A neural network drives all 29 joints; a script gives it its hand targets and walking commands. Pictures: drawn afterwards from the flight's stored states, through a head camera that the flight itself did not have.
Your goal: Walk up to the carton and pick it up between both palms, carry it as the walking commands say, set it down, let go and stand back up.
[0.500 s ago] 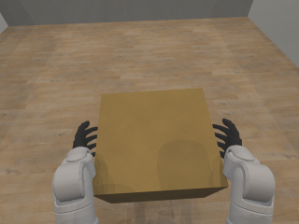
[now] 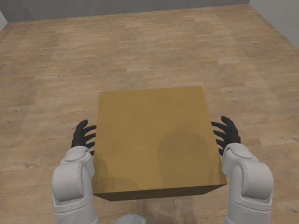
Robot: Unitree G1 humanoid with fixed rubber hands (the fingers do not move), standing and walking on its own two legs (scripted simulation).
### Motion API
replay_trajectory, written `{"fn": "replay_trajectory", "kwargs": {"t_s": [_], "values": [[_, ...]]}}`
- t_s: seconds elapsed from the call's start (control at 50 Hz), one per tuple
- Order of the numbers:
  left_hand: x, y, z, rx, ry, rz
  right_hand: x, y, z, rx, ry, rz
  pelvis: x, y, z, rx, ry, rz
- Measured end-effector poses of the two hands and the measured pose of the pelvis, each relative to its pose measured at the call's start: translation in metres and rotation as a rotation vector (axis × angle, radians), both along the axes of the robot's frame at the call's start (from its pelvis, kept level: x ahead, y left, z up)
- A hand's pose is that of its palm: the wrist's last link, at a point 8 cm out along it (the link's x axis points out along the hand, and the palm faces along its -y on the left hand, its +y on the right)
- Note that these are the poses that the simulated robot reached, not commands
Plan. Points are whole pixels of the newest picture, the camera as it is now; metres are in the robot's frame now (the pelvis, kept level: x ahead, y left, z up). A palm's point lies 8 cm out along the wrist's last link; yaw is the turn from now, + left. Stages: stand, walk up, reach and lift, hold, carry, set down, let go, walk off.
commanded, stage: carry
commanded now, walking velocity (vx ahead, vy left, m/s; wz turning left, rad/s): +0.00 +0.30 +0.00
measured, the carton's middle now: (154, 145) +0.32 +0.00 +0.01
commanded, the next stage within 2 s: none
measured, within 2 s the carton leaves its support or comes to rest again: neither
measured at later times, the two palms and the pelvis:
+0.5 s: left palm (19, 166) +0.24 +0.31 +0.08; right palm (169, 160) +0.24 -0.03 +0.08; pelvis -0.03 +0.14 +0.00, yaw +0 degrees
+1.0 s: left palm out of the picture +0.19 +0.34 +0.11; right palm (159, 182) +0.19 -0.01 +0.11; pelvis -0.08 +0.16 +0.00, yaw +0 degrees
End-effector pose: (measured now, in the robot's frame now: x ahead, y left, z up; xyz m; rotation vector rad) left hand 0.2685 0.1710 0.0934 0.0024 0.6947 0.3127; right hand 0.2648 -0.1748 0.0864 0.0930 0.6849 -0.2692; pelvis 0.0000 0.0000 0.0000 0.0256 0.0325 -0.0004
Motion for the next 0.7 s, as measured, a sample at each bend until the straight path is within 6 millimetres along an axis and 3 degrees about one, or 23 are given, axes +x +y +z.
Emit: {"fn": "replay_trajectory", "kwargs": {"t_s": [0.08,0.2,0.3,0.44,0.6,0.7], "values": [[-0.004,0.029,0.002,0.002,-0.02,0.013,0.0,0.029,0.002,-0.007,-0.021,0.013,-0.003,0.025,-0.002,-0.004,0.0,0.022],[-0.015,0.092,-0.016,-0.042,0.013,0.055,0.002,0.092,-0.004,-0.031,0.015,0.051,-0.008,0.075,-0.007,-0.035,-0.011,0.044],[-0.018,0.123,-0.017,-0.064,0.015,0.057,0.0,0.123,0.002,-0.053,0.017,0.052,-0.012,0.103,-0.002,-0.065,-0.005,0.042],[-0.02,0.141,-0.015,-0.043,0.001,0.026,-0.013,0.141,-0.002,-0.038,0.003,0.02,-0.022,0.131,-0.005,-0.048,0.003,0.01],[-0.036,0.145,-0.009,0.001,0.01,0.001,-0.038,0.145,-0.01,0.005,0.012,-0.006,-0.044,0.145,-0.004,-0.023,0.02,-0.013],[-0.048,0.15,0.001,-0.018,-0.019,0.001,-0.049,0.15,0.006,-0.012,-0.018,-0.005,-0.053,0.149,0.0,-0.022,0.007,-0.01]]}}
